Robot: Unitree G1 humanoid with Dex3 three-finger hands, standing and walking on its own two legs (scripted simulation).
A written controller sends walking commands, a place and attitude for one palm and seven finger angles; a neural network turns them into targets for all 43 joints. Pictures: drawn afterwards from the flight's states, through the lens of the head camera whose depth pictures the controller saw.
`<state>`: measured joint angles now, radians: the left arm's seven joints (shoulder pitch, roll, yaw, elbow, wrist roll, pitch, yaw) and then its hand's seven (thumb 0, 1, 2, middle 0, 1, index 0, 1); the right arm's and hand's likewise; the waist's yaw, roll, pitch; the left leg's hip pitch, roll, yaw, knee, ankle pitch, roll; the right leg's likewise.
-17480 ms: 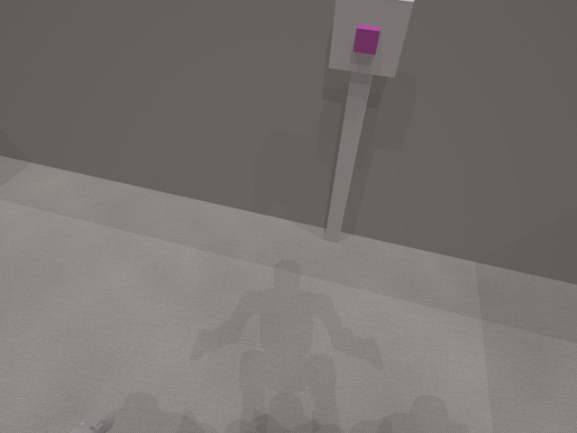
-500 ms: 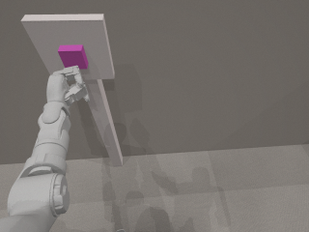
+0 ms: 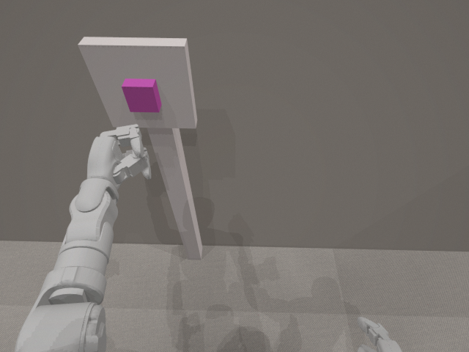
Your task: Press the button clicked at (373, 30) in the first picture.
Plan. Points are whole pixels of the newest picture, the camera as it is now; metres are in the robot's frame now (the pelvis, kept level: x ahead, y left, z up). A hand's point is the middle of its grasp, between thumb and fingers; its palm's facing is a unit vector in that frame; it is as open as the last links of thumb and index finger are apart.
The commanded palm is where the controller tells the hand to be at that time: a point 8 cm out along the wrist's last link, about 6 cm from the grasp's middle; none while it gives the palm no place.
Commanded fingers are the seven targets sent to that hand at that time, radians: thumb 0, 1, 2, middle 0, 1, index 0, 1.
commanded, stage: draw the hand back to the body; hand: left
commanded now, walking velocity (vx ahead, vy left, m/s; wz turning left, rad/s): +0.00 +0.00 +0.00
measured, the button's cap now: (143, 94) +0.55 +0.19 +0.15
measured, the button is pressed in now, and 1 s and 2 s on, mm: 0 0 0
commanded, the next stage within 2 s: step back with the hand held close in 1.44 s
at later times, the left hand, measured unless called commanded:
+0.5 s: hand (105, 198) +0.30 +0.19 +0.15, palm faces +0.04 -1.00 -0.06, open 3.1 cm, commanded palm +0.26 +0.25 +0.15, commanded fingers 0.00 0.90 0.90 -1.30 -1.50 -1.30 -1.50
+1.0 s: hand (41, 242) +0.22 +0.24 +0.17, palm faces +0.34 -0.88 -0.33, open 3.1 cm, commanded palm +0.17 +0.28 +0.19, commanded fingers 0.00 0.90 0.90 -1.30 -1.50 -1.30 -1.50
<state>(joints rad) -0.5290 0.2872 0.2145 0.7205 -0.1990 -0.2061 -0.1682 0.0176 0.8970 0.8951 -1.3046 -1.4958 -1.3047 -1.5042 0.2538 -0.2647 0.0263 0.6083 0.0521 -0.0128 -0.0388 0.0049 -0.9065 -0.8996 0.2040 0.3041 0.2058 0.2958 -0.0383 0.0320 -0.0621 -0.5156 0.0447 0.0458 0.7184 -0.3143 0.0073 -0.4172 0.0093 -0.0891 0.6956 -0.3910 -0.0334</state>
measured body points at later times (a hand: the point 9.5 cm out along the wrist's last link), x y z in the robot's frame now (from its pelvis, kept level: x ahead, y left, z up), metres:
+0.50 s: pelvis +0.00 +0.00 +0.01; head -0.02 -0.02 +0.46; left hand +0.29 +0.25 +0.15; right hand +0.17 -0.24 -0.07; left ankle +0.03 +0.12 -0.72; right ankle -0.02 -0.10 -0.72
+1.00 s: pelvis +0.01 +0.01 +0.03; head -0.01 -0.01 +0.48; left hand +0.20 +0.28 +0.19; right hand +0.20 -0.21 -0.06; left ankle +0.03 +0.12 -0.72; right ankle -0.02 -0.10 -0.72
